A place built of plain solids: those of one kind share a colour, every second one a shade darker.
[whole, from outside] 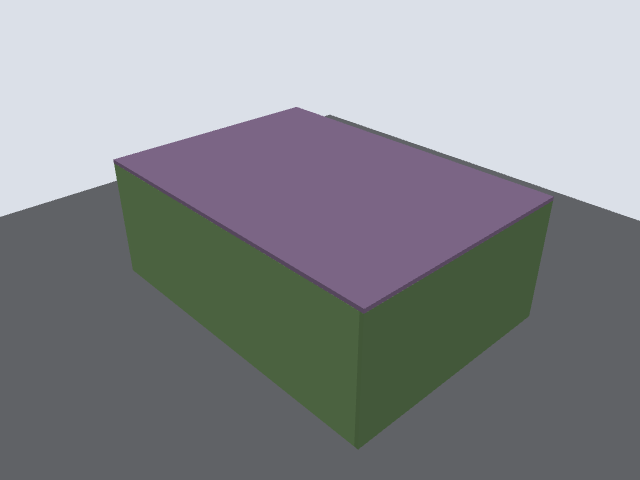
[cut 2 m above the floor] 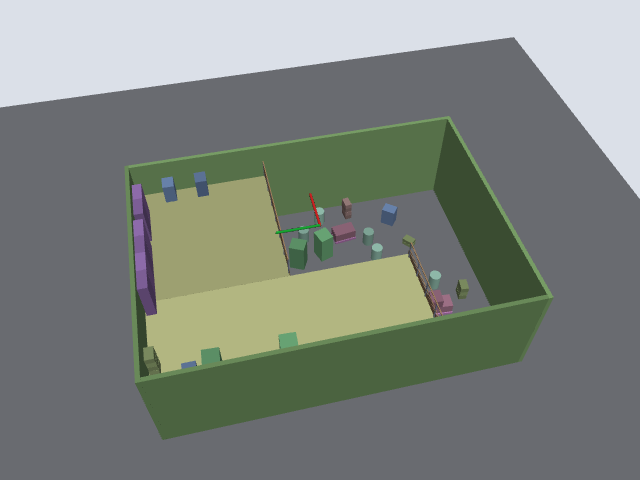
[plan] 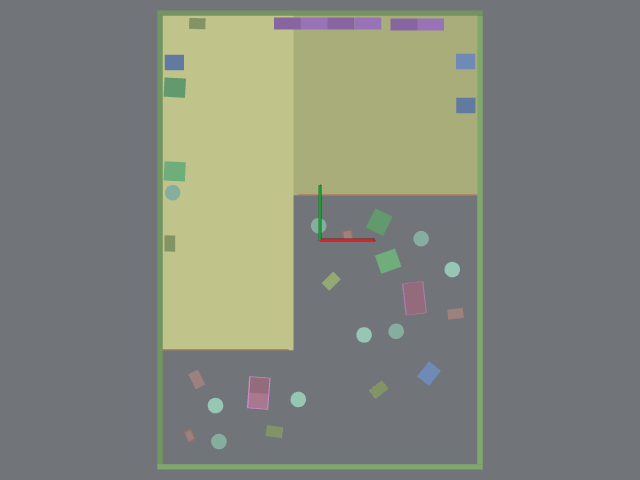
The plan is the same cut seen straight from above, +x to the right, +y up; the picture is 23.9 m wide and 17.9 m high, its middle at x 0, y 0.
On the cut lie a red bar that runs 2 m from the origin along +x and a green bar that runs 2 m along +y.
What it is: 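A closed shop hall without a stair; its walked floor is a deck 3.37 m over the shop floor, an L in plan, with 3 straight fronts toward the void, each bare or guarded by itself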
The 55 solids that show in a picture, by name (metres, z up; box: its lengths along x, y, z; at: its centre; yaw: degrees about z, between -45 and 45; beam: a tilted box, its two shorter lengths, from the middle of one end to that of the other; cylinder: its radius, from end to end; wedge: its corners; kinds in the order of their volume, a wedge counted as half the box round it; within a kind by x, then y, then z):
{
 "floor_1": {"box": [4.9, 12.5, 3.42], "at": [-3.44, 2.13, 1.66]},
 "floor_2": {"box": [0.04, 6.72, 0.19], "at": [-0.99, 5.02, 3.27]},
 "floor_3": {"box": [6.88, 6.72, 3.42], "at": [2.45, 5.02, 1.66]},
 "wall_1": {"box": [0.2, 16.72, 6.38], "at": [-5.97, 0.0, 3.14]},
 "wall_2": {"box": [12.13, 0.2, 6.38], "at": [0.0, -8.46, 3.14]},
 "wall_3": {"box": [12.13, 0.2, 6.38], "at": [0.0, 8.46, 3.14]},
 "wall_4": {"box": [0.2, 16.72, 6.38], "at": [5.97, 0.0, 3.14]},
 "roof_1": {"box": [12.13, 17.12, 0.2], "at": [0.0, 0.0, 6.43]},
 "shelving_1": {"box": [1.0, 0.45, 2.1], "at": [-1.22, 8.07, 4.42]},
 "shelving_2": {"box": [1.0, 0.45, 2.1], "at": [-0.22, 8.07, 4.42]},
 "shelving_3": {"box": [1.0, 0.45, 2.1], "at": [0.78, 8.07, 4.42]},
 "shelving_4": {"box": [1.0, 0.45, 2.1], "at": [1.78, 8.07, 4.42]},
 "shelving_5": {"box": [1.0, 0.45, 2.1], "at": [3.13, 8.04, 4.42]},
 "shelving_6": {"box": [1.0, 0.45, 2.1], "at": [4.13, 8.04, 4.42]},
 "cage_trolley_1": {"box": [0.8, 0.72, 1.66], "at": [-5.42, 2.56, 4.2], "yaw": -2.9},
 "cage_trolley_2": {"box": [0.8, 0.72, 1.66], "at": [-5.41, 5.68, 4.2], "yaw": -3.1},
 "cage_trolley_3": {"box": [0.72, 0.8, 1.71], "at": [2.21, 0.67, 0.81], "yaw": -26.3},
 "cage_trolley_4": {"box": [0.8, 0.72, 1.71], "at": [2.54, -0.79, 0.81], "yaw": 19.4},
 "drum_1": {"cylinder": 0.29, "from": [-5.49, 1.76, 3.37], "to": [-5.49, 1.76, 4.25]},
 "drum_2": {"cylinder": 0.29, "from": [-3.9, -6.18, 0.0], "to": [-3.9, -6.18, 0.88]},
 "drum_3": {"cylinder": 0.29, "from": [-3.77, -7.52, 0.0], "to": [-3.77, -7.52, 0.88]},
 "drum_4": {"cylinder": 0.29, "from": [-0.81, -5.95, 0.0], "to": [-0.81, -5.95, 0.88]},
 "drum_5": {"cylinder": 0.29, "from": [-0.05, 0.53, 0.0], "to": [-0.05, 0.53, 0.88]},
 "drum_6": {"cylinder": 0.29, "from": [1.64, -3.54, 0.0], "to": [1.64, -3.54, 0.88]},
 "drum_7": {"cylinder": 0.29, "from": [2.84, -3.4, 0.0], "to": [2.84, -3.4, 0.88]},
 "drum_8": {"cylinder": 0.29, "from": [3.77, 0.05, 0.0], "to": [3.77, 0.05, 0.88]},
 "drum_9": {"cylinder": 0.29, "from": [4.93, -1.1, 0.0], "to": [4.93, -1.1, 0.88]},
 "bin_1": {"box": [0.72, 0.58, 1.06], "at": [-5.43, 6.62, 3.9]},
 "bin_2": {"box": [0.58, 0.72, 1.11], "at": [4.07, -4.98, 0.51], "yaw": -38.4},
 "bin_3": {"box": [0.72, 0.58, 1.06], "at": [5.43, 6.66, 3.9]},
 "bin_4": {"box": [0.72, 0.58, 1.06], "at": [5.44, 5.02, 3.9]},
 "load_1": {"box": [0.71, 1.15, 0.51], "at": [-2.28, -5.7, 0.4], "yaw": -4.3},
 "load_2": {"box": [0.71, 0.57, 0.51], "at": [-2.26, -5.43, 0.91], "yaw": -4.2},
 "load_3": {"box": [0.72, 1.17, 0.5], "at": [3.53, -2.17, 0.4], "yaw": 6.8},
 "crate_1": {"box": [0.4, 0.6, 0.2], "at": [-5.6, -0.13, 4.07], "yaw": -0.1},
 "crate_2": {"box": [0.6, 0.4, 0.3], "at": [-4.58, 8.06, 3.82], "yaw": -1.9},
 "crate_3": {"box": [0.6, 0.4, 0.3], "at": [-4.58, 8.07, 4.12], "yaw": 0.4},
 "crate_4": {"box": [0.6, 0.4, 0.3], "at": [-4.58, 8.07, 4.72]},
 "crate_5": {"box": [0.6, 0.4, 0.3], "at": [-4.57, 8.07, 4.42], "yaw": 0.5},
 "crate_6": {"box": [0.6, 0.4, 0.3], "at": [-1.71, -7.15, 0.75], "yaw": -8.0},
 "crate_7": {"box": [0.6, 0.4, 0.3], "at": [-1.7, -7.15, 0.45], "yaw": -7.9},
 "crate_8": {"box": [0.6, 0.4, 0.35], "at": [-1.7, -7.14, 0.12], "yaw": -7.7},
 "crate_9": {"box": [0.6, 0.4, 0.2], "at": [0.42, -1.54, 0.9], "yaw": 45.0},
 "crate_10": {"box": [0.6, 0.4, 0.2], "at": [2.2, -5.58, 0.3], "yaw": 39.2},
 "pallet_1": {"box": [0.8, 1.2, 0.19], "at": [-2.29, -5.71, 0.05], "yaw": -4.3},
 "pallet_2": {"box": [0.8, 1.2, 0.19], "at": [3.52, -2.17, 0.05], "yaw": 6.6},
 "carton_1": {"box": [0.22, 0.34, 0.27], "at": [-4.86, -7.3, 0.53], "yaw": 23.9},
 "carton_2": {"box": [0.32, 0.49, 0.44], "at": [-4.86, -7.29, 0.17], "yaw": 21.0},
 "carton_3": {"box": [0.4, 0.62, 0.33], "at": [-4.6, -5.2, 0.5], "yaw": 27.0},
 "carton_4": {"box": [0.28, 0.32, 0.18], "at": [1.04, 0.17, 0.34], "yaw": 10.8},
 "carton_5": {"box": [0.58, 0.36, 0.28], "at": [5.06, -2.74, 0.99], "yaw": 7.6},
 "guard_rail_1": {"box": [4.71, 0.05, 0.04], "at": [-3.51, -4.09, 4.42]},
 "guard_rail_2": {"box": [4.87, 0.012, 0.32], "at": [-3.43, -4.11, 3.53]},
 "guard_rail_3": {"box": [6.86, 0.012, 0.32], "at": [2.44, 1.66, 3.53]},
 "guard_rail_4": {"box": [6.7, 0.05, 0.04], "at": [2.52, 1.69, 4.42]}
}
